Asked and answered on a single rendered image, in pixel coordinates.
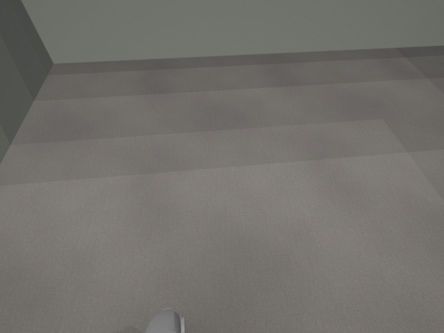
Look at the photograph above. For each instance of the robot left thigh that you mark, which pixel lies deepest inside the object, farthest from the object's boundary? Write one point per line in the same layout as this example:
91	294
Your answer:
166	322

